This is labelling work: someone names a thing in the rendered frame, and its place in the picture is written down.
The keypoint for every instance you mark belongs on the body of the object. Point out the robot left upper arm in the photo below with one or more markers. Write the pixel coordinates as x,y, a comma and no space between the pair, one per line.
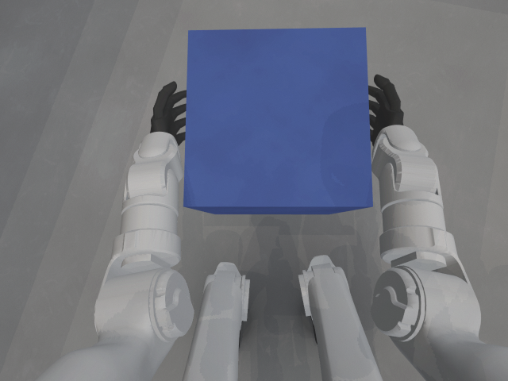
138,317

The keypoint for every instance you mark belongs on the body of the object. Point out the right robot hand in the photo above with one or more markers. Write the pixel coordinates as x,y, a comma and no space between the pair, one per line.
387,108

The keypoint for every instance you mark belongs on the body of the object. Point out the robot left shin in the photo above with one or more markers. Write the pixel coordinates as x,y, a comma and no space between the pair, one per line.
222,266

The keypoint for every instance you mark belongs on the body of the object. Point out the left robot forearm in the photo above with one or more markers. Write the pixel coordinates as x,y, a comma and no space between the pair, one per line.
148,237

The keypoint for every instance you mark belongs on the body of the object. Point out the carton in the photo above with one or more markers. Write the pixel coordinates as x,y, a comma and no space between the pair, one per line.
277,121

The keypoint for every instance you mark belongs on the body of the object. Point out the right robot forearm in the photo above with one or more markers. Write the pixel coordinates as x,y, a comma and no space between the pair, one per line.
414,232

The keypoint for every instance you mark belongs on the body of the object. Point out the robot right upper arm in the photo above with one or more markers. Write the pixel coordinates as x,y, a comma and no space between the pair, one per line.
434,320

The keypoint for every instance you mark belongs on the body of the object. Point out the left robot thigh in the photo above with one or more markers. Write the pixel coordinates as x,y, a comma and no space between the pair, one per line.
214,349

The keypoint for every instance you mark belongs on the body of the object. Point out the left robot hand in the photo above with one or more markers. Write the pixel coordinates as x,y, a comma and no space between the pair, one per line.
164,115

